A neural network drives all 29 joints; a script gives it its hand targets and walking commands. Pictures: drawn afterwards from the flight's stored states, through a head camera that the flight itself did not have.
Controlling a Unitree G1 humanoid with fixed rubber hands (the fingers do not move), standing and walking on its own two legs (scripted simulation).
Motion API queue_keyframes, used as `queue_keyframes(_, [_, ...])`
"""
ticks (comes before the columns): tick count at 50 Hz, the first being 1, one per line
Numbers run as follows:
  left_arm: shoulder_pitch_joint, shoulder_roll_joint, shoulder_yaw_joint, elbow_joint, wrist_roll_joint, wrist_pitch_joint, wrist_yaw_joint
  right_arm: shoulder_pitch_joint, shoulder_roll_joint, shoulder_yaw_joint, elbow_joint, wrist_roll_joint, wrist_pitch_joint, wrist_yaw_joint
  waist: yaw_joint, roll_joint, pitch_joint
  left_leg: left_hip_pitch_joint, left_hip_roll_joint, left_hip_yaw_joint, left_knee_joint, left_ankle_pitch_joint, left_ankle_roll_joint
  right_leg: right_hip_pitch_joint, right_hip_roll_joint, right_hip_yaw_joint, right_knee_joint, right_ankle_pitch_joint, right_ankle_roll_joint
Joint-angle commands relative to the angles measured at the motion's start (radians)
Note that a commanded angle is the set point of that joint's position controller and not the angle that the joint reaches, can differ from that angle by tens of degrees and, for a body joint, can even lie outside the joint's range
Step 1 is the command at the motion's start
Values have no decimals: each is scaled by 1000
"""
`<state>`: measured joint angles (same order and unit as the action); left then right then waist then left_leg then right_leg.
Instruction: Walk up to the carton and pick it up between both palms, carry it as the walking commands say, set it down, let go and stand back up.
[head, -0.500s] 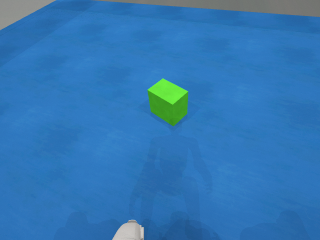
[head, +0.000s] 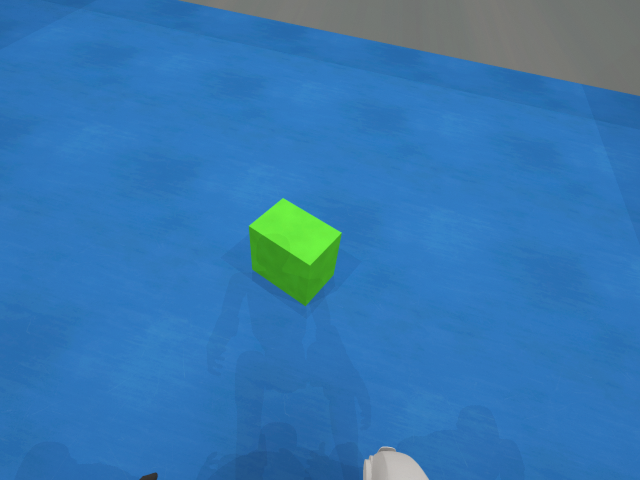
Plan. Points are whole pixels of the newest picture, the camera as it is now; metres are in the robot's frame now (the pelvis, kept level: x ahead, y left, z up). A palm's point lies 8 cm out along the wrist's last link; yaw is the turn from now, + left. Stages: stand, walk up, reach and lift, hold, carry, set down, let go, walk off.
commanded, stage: walk up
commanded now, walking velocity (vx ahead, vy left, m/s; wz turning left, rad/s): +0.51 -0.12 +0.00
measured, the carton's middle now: (294, 252) +0.97 +0.01 -0.66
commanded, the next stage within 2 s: none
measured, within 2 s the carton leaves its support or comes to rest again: neither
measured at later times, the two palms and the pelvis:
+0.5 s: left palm (165, 450) +0.20 +0.20 -0.11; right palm (486, 372) +0.32 -0.30 -0.15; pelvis +0.25 -0.06 +0.00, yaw +0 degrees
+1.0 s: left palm (161, 290) +0.47 +0.27 -0.16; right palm (438, 301) +0.43 -0.23 -0.12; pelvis +0.43 +0.02 +0.00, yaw +0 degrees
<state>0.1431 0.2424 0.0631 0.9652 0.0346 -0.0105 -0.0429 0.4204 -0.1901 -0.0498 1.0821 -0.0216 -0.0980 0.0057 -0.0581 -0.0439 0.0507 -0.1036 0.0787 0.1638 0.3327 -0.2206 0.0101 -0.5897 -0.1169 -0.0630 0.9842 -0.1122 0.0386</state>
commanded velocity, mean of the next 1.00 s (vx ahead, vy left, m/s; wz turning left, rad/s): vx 0.39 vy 0.04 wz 0.00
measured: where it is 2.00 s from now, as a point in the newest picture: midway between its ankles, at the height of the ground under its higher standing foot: (298, 389)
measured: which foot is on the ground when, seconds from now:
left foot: down 0.00-0.24, up 0.26-0.74, down 0.76-1.00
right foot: up 0.00-0.22, down 0.24-0.76, up 0.78-1.00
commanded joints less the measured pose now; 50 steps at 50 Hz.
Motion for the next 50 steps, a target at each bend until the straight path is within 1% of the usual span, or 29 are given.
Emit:
queue_keyframes(1, [-34,-3,-12,-50,-5,8,-16,34,-112,-20,-32,0,-11,-7,19,196,69,21,225,-158,-194,201,82,-55,-13,10,-135,79,9])
queue_keyframes(4, [-138,-1,-19,-83,-12,2,-22,62,-125,-30,-25,-4,-7,-8,-3,207,109,50,220,-124,-228,184,93,-14,1,-18,-294,99,8])
queue_keyframes(5, [-161,2,-20,-96,-14,-6,-21,63,-134,-32,-23,-4,-9,-8,-3,231,112,48,214,-100,-230,174,93,24,6,-29,-334,91,3])
queue_keyframes(6, [-163,-2,-22,-107,-11,-13,-18,59,-132,-29,-13,2,-3,-8,1,297,98,16,170,-50,-227,115,87,103,17,-44,-361,56,-10])
queue_keyframes(7, [-159,-4,-17,-100,-9,-18,-13,76,-130,-29,-1,3,2,-9,0,284,97,10,169,-50,-210,115,90,140,31,-70,-362,20,-13])
queue_keyframes(9, [-131,3,-9,-84,-3,-30,-2,101,-138,-33,16,3,10,-13,4,203,81,41,195,-72,-133,176,102,182,42,-81,-387,-55,-25])
queue_keyframes(10, [-76,16,-3,-65,2,-38,3,100,-146,-32,24,0,14,-15,24,151,37,51,194,-59,-22,251,99,251,48,-86,-423,-74,-40])
queue_keyframes(11, [34,36,7,-24,6,-50,14,92,-143,-25,30,-2,19,-14,63,90,-39,22,160,-25,160,329,81,394,58,-103,-485,-60,-65])
queue_keyframes(12, [197,88,34,32,14,-66,25,96,-113,-15,26,-13,18,-12,121,11,-146,-130,117,-22,404,264,53,616,-4,-13,-472,-86,-97])
queue_keyframes(13, [332,223,78,58,28,-76,39,136,-33,17,-2,-11,13,-9,170,-301,-221,-445,-32,-21,739,-184,-11,789,-319,461,-627,-194,-148])
queue_keyframes(14, [422,275,69,74,10,-60,45,94,-74,6,-8,-3,28,-9,167,-156,-270,-525,-42,-187,919,-304,-18,796,-442,746,-753,-173,-147])
queue_keyframes(15, [322,239,55,58,0,-57,46,62,-88,0,-3,-4,30,-9,127,-99,-207,-523,12,-231,961,-234,-16,693,-401,631,-732,-141,-162])
queue_keyframes(16, [237,171,41,51,-5,-61,46,25,-80,-11,6,-7,31,-1,94,-57,-129,-497,43,-219,936,-155,-21,591,-336,481,-729,-61,-151])
queue_keyframes(18, [159,63,23,48,-13,-76,45,6,-51,-22,7,-16,44,15,53,-106,-49,-419,66,-185,841,-82,-28,445,-229,247,-741,39,-108])
queue_keyframes(20, [199,47,17,62,-14,-87,44,-15,-35,-18,-8,-24,75,26,51,-122,-24,-410,53,-157,797,-21,-36,412,-204,169,-750,127,-98])
queue_keyframes(24, [294,63,13,69,-15,-90,51,-156,-44,-12,-82,-22,101,43,85,-117,27,-502,49,-118,691,94,-60,438,-207,114,-772,228,-117])
queue_keyframes(27, [329,70,14,67,-8,-84,56,-262,-43,1,-126,-10,102,55,104,-129,59,-495,40,-99,522,135,-68,449,-190,62,-793,239,-114])
queue_keyframes(32, [358,102,24,63,5,-73,62,-382,-49,23,-160,4,95,60,102,-152,61,-375,21,-62,294,139,-52,459,-199,8,-788,240,-120])
queue_keyframes(34, [348,97,23,65,0,-64,56,-365,-68,20,-161,5,74,47,83,-247,37,-248,8,-40,252,90,-38,443,-143,-45,-762,71,-120])
queue_keyframes(35, [360,99,21,70,-3,-60,56,-323,-83,10,-142,0,67,37,64,-184,30,-182,-1,-11,208,83,-38,426,-144,-36,-713,51,-121])
queue_keyframes(37, [409,61,6,82,-12,-54,56,-129,-150,-25,-69,-15,39,13,13,35,-74,66,0,7,126,100,-18,394,-76,-75,-416,122,-98])
queue_keyframes(38, [420,20,0,64,-16,-54,59,-13,-231,-52,-48,-32,26,0,-16,246,-140,206,213,-259,90,289,13,227,-12,-89,-156,-178,-53])
queue_keyframes(39, [458,-17,-8,30,-21,-49,63,54,-311,-73,-55,1,32,-7,-14,419,-223,285,436,-580,-47,361,123,55,90,-34,69,-527,-38])
queue_keyframes(40, [405,-8,1,69,-16,-30,67,40,-268,-47,-48,4,29,0,29,207,-176,220,425,-519,4,526,96,47,21,72,164,-494,-38])
queue_keyframes(41, [404,31,17,76,-23,-22,61,-13,-257,-54,-80,11,39,-13,30,175,-214,201,460,-543,-27,429,138,25,9,84,223,-437,-29])
queue_keyframes(42, [362,24,15,86,-18,-17,55,-91,-212,-44,-92,13,40,-13,53,143,-162,84,387,-450,-49,351,130,60,-25,100,223,-361,-18])
queue_keyframes(43, [331,14,13,88,-12,-7,46,-149,-162,-31,-107,10,35,-14,67,169,-117,-9,319,-351,-66,303,105,95,-38,92,196,-293,-15])
queue_keyframes(45, [305,1,18,92,-4,16,36,-147,-123,-22,-97,4,27,-12,77,221,-55,-113,269,-248,-95,268,81,146,-23,62,152,-225,-8])
queue_keyframes(50, [158,3,7,46,-9,39,23,-76,-115,-21,-73,-6,24,-20,56,213,-15,-101,253,-197,-135,203,91,97,3,22,10,-127,5])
